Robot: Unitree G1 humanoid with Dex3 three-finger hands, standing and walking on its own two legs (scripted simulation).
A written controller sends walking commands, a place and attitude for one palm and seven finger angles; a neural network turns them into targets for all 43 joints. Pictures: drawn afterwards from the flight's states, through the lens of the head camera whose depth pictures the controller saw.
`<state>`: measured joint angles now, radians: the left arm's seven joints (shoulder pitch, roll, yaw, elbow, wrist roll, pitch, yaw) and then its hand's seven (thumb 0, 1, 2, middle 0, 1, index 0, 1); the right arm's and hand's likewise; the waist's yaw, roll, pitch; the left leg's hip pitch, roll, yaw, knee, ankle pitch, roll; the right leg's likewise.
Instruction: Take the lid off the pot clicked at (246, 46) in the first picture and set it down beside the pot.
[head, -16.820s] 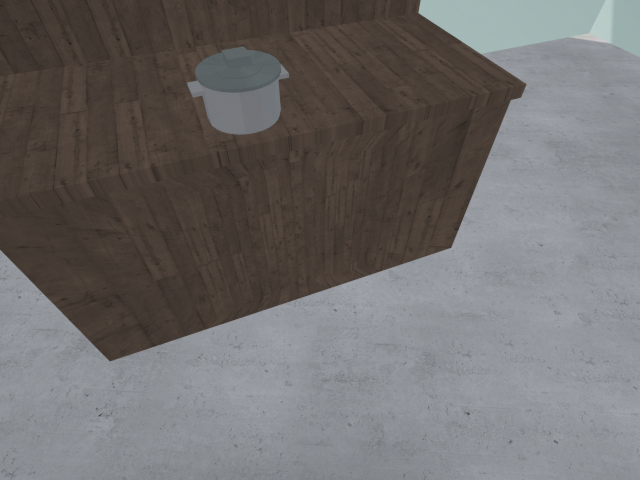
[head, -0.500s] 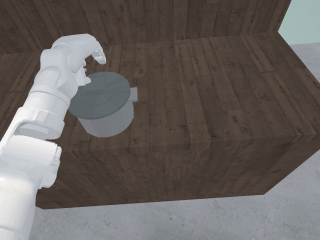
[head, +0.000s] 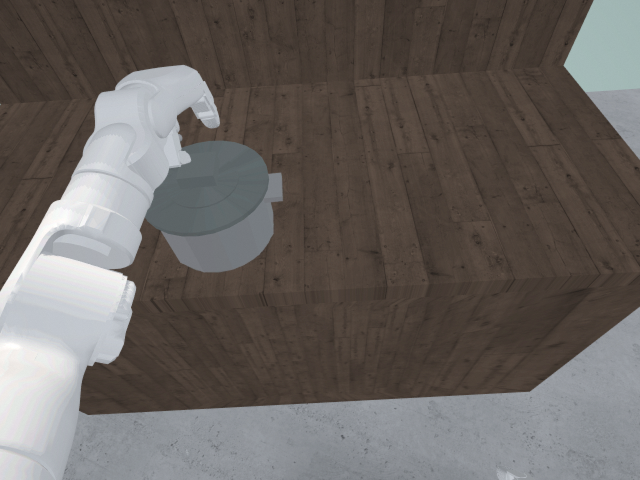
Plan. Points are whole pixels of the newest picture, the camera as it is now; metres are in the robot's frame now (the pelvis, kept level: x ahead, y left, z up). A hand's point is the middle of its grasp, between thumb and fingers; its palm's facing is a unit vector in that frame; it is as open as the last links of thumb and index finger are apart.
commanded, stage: lower the open fingers around the knob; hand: left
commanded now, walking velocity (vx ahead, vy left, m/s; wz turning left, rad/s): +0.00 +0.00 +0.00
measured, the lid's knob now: (198, 170) +0.51 +0.16 +0.11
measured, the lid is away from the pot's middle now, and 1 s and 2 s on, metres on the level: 0.01 0.01 0.01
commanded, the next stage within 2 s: close the fingers and squeeze the knob in 0.88 s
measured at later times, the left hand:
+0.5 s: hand (183, 163) +0.48 +0.16 +0.14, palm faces -0.37 -0.06 -0.93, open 10.0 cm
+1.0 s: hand (187, 168) +0.49 +0.16 +0.13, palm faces -0.37 -0.07 -0.93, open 9.9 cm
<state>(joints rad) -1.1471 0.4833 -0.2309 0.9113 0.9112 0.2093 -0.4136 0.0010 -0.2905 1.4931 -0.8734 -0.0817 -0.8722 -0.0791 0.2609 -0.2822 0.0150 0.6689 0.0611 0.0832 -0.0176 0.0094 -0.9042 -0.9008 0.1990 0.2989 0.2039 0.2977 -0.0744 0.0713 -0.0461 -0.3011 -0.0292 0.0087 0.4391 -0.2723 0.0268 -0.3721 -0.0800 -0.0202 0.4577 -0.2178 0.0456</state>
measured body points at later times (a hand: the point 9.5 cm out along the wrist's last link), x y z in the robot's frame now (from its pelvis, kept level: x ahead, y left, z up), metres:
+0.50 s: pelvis +0.00 +0.00 +0.00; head +0.05 -0.03 +0.45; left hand +0.49 +0.16 +0.20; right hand +0.07 -0.27 -0.13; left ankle -0.04 +0.11 -0.74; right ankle +0.00 -0.15 -0.74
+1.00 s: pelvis +0.01 +0.00 +0.00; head +0.06 -0.02 +0.45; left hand +0.50 +0.17 +0.18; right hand +0.06 -0.26 -0.14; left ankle -0.04 +0.11 -0.74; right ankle +0.00 -0.15 -0.74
